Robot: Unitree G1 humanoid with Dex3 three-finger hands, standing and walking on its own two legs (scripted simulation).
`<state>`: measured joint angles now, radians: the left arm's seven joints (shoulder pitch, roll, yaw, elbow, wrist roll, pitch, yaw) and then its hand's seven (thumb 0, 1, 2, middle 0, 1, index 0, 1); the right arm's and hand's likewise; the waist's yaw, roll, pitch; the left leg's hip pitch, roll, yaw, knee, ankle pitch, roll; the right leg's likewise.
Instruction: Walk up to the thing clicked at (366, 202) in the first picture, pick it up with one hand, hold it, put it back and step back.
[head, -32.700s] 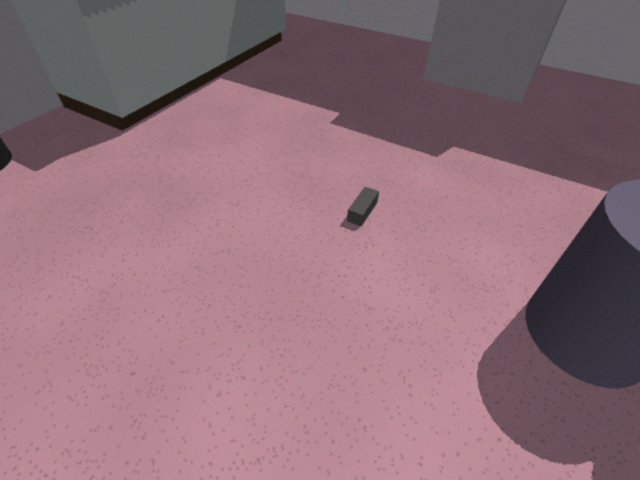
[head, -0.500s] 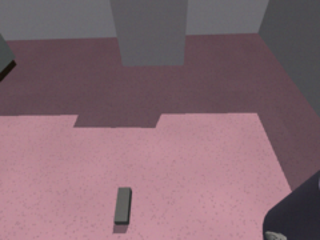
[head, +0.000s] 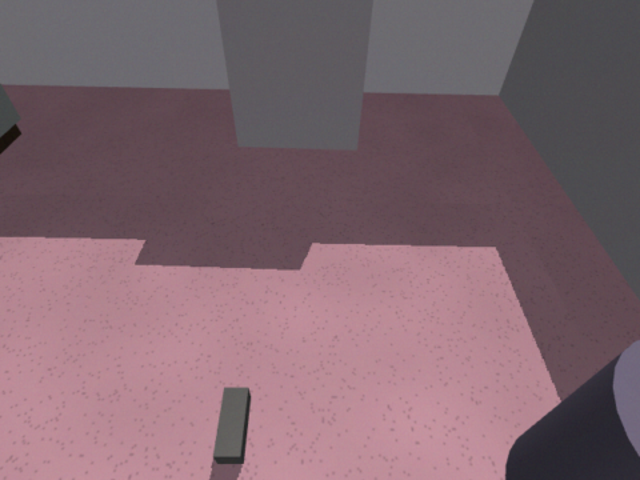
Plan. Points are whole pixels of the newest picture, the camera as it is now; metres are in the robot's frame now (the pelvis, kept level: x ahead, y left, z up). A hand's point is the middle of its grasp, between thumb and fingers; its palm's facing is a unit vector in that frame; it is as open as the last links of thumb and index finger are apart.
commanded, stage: walk up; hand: left
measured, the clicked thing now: (233, 424) +0.45 +0.24 -0.74
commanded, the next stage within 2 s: none
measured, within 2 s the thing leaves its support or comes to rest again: neither
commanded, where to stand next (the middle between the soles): +0.08 +0.01 m, yaw -1 degrees
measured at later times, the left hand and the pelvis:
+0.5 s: hand out of the picture +0.11 +0.26 -0.15, palm faces +0.00 -0.93 -0.37, open 7.4 cm; pelvis +0.02 +0.00 +0.00, yaw +0 degrees
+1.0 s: hand out of the picture +0.09 +0.26 -0.15, palm faces +0.01 -0.93 -0.36, open 7.4 cm; pelvis +0.02 +0.00 +0.00, yaw +1 degrees
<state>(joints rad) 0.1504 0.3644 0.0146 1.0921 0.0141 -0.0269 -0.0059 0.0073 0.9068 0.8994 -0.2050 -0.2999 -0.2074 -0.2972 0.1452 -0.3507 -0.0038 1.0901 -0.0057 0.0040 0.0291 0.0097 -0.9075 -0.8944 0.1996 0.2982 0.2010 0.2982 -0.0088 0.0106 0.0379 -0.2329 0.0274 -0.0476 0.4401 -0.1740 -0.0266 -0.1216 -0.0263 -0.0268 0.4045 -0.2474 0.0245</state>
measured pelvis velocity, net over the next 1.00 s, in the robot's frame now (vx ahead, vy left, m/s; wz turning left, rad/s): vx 0.02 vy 0.00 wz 0.02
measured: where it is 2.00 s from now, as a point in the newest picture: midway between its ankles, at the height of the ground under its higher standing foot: outside the picture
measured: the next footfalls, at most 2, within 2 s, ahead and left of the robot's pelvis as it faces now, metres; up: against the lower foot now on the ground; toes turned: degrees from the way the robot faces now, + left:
left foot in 1.42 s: +0.19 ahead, +0.20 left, +0.00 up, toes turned +4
right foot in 1.90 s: +0.01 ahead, -0.14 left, +0.00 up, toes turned -3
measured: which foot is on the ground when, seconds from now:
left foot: down 0.00-1.00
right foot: down 0.00-1.00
